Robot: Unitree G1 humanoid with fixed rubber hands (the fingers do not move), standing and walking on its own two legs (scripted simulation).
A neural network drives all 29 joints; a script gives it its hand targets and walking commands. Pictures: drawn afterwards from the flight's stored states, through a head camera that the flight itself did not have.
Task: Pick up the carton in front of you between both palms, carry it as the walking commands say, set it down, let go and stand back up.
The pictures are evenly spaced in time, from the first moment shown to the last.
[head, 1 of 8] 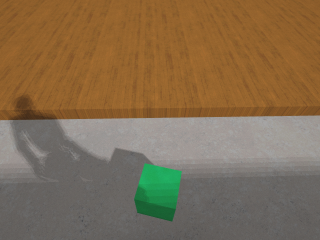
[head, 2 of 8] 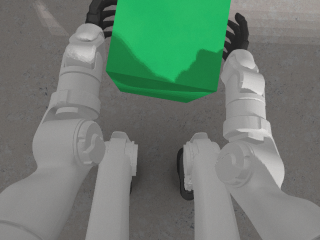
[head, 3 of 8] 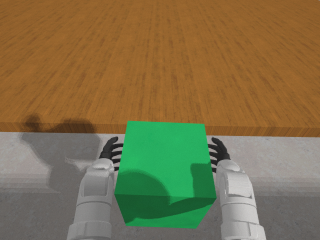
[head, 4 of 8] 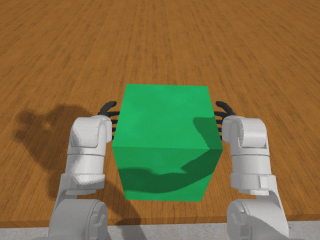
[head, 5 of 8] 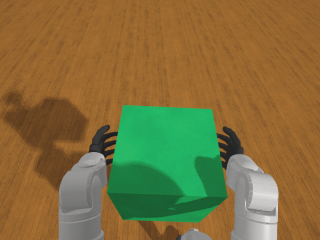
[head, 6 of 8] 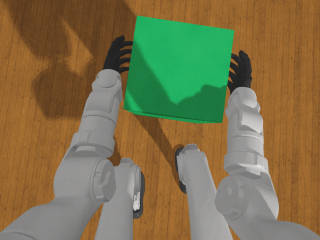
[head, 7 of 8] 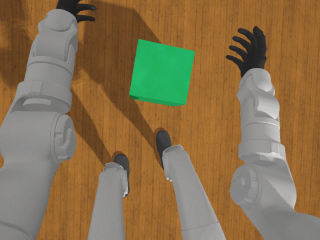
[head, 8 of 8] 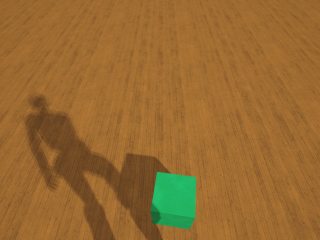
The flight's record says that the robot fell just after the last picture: no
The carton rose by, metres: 0.89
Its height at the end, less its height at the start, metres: +0.12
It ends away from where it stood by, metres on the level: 2.72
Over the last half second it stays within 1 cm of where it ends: yes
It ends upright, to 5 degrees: yes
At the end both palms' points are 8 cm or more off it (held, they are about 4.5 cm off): yes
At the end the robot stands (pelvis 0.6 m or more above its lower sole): yes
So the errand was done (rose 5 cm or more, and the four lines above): yes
